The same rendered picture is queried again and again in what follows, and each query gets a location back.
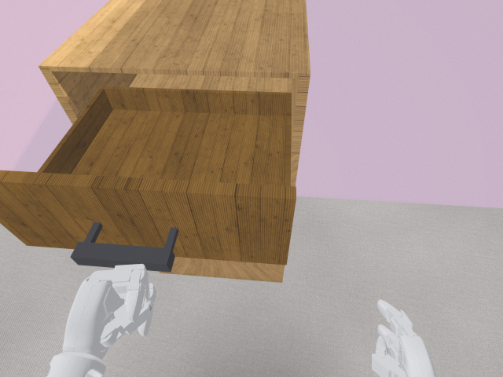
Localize cabinet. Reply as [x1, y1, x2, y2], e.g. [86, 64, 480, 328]
[39, 0, 310, 283]

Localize left robot forearm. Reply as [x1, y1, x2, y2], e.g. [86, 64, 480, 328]
[47, 352, 106, 377]

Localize drawer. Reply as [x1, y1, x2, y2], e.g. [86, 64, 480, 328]
[0, 86, 296, 265]

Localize robot left hand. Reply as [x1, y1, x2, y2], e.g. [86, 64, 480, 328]
[62, 264, 156, 360]

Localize handle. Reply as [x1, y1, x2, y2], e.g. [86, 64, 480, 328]
[71, 222, 178, 273]

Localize robot right hand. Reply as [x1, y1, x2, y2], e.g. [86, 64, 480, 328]
[372, 299, 436, 377]

